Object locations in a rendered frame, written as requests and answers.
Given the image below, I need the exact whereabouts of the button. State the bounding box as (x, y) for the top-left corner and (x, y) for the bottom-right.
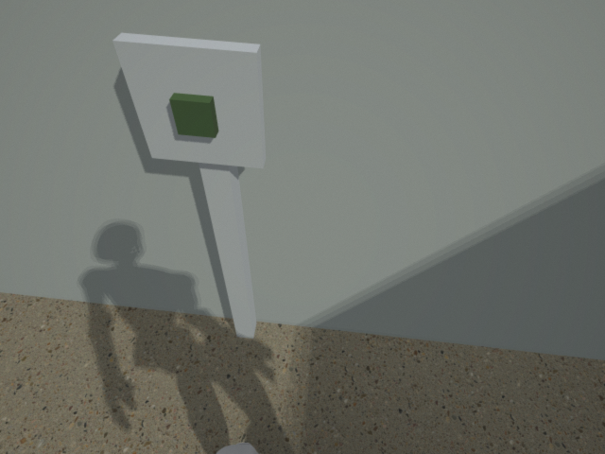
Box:
(169, 93), (218, 138)

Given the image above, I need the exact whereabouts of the panel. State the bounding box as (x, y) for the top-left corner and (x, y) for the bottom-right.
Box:
(113, 33), (266, 339)

